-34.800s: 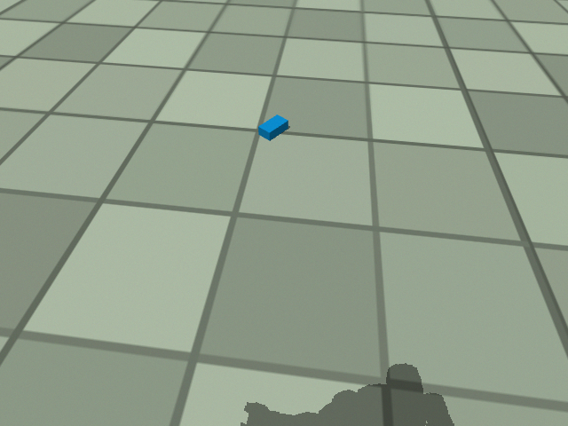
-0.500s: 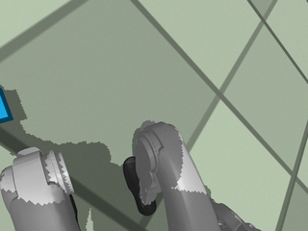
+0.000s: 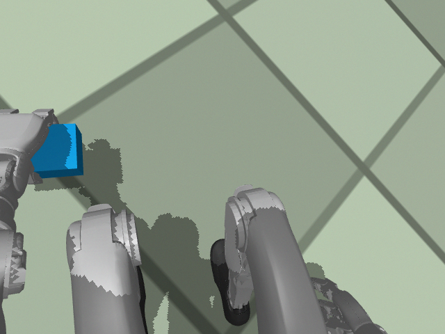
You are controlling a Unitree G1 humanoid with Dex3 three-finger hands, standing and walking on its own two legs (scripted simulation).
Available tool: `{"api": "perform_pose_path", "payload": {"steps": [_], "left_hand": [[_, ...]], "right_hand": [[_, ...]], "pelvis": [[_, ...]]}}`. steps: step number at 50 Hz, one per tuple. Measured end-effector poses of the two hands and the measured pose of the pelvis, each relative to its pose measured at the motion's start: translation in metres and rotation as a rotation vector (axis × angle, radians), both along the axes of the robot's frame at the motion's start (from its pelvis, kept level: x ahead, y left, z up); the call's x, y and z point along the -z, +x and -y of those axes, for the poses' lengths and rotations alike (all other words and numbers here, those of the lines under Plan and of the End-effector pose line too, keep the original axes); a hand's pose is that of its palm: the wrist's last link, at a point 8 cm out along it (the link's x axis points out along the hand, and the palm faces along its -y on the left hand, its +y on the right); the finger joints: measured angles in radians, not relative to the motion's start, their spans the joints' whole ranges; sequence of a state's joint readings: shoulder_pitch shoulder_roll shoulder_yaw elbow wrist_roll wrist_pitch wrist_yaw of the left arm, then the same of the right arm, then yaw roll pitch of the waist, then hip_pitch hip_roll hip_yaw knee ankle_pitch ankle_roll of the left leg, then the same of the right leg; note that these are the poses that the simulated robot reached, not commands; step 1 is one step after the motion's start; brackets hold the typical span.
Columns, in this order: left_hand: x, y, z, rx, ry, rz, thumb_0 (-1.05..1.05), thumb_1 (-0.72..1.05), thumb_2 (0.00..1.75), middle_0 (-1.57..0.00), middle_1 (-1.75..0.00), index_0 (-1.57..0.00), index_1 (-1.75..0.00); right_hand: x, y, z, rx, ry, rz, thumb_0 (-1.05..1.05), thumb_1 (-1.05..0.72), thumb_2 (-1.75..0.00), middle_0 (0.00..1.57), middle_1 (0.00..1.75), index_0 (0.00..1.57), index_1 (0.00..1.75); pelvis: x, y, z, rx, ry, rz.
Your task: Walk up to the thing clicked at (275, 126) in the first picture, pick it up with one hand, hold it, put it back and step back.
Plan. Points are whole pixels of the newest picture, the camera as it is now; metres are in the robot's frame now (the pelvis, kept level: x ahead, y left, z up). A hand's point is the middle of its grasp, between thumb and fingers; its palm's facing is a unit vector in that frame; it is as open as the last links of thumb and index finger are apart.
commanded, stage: settle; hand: left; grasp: from above
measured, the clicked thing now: (31, 152) +0.44 +0.31 -0.19
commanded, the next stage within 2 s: lift in 0.02 s
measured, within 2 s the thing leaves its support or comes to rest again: neither
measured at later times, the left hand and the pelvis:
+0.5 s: hand out of the picture +0.40 +0.31 -0.08, palm faces -0.47 -0.07 -0.88, open 11.7 cm; pelvis +0.00 +0.00 +0.06, yaw +3 degrees
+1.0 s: hand out of the picture +0.34 +0.30 +0.12, palm faces -0.42 -0.11 -0.90, open 11.7 cm; pelvis +0.01 +0.01 +0.21, yaw +7 degrees
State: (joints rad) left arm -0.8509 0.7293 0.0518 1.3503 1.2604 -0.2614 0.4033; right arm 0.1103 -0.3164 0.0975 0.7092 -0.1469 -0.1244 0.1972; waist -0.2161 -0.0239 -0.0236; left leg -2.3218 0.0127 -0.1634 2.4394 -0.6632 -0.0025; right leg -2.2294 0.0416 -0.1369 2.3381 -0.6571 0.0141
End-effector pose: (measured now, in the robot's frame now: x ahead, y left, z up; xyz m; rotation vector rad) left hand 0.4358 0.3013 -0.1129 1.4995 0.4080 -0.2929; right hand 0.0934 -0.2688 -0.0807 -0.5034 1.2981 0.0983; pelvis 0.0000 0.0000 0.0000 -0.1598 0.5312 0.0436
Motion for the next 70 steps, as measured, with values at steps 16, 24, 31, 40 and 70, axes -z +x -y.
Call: {"api": "perform_pose_path", "payload": {"steps": [16,24,31,40,70], "left_hand": [[-0.044,-0.004,-0.014,-0.067,0.029,-0.029,0.0,-0.26,0.71,-0.51,-0.79,-0.53,-0.74],[-0.085,-0.023,-0.013,-0.039,0.003,-0.052,0.0,-0.27,0.71,-0.51,-0.79,-0.53,-0.73],[-0.13,-0.042,-0.017,-0.029,0.001,-0.024,0.0,-0.27,0.71,-0.51,-0.79,-0.54,-0.73],[-0.199,-0.067,-0.016,-0.053,-0.007,0.002,0.0,-0.27,0.71,-0.51,-0.79,-0.53,-0.73],[-0.427,-0.104,0.011,-0.048,-0.032,-0.045,0.0,-0.27,0.71,-0.51,-0.79,-0.54,-0.73]], "right_hand": [[-0.008,-0.021,-0.007,0.123,0.011,-0.066,0.01,-0.92,-0.9,0.2,0.3,0.2,0.29],[-0.031,-0.011,-0.005,0.165,0.001,-0.036,0.01,-0.92,-0.9,0.2,0.3,0.2,0.3],[-0.058,0.015,-0.005,0.161,-0.002,0.044,0.01,-0.92,-0.9,0.2,0.3,0.2,0.29],[-0.109,0.047,-0.016,0.168,0.021,0.153,0.01,-0.92,-0.9,0.2,0.3,0.2,0.3],[-0.315,0.066,-0.029,0.266,0.049,0.296,0.01,-0.91,-0.9,0.2,0.3,0.2,0.3]], "pelvis": [[-0.027,0.001,-0.001,-0.021,0.02,-0.049],[-0.053,0.0,-0.002,-0.036,0.029,-0.061],[-0.081,-0.002,-0.003,-0.045,0.037,-0.057],[-0.133,-0.002,-0.005,-0.06,0.048,-0.026],[-0.339,0.036,-0.01,-0.086,0.123,0.219]]}}
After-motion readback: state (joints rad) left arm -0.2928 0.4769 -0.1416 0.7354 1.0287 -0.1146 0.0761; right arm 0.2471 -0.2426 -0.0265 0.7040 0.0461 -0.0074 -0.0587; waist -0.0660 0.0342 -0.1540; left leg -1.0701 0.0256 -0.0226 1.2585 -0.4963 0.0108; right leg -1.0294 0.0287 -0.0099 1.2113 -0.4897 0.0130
